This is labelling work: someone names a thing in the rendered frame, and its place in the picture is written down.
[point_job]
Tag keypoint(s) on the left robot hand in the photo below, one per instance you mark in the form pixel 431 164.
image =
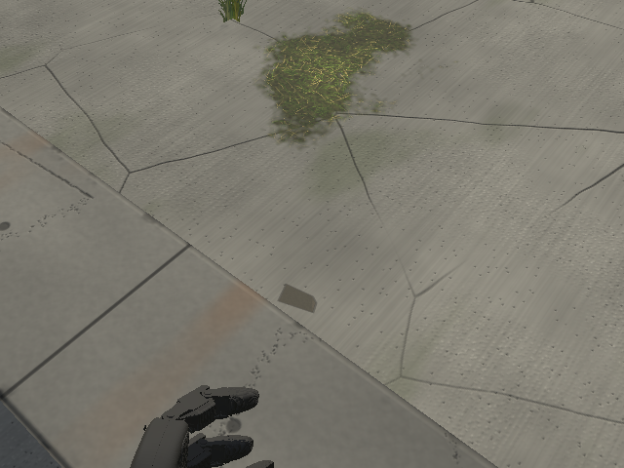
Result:
pixel 165 442

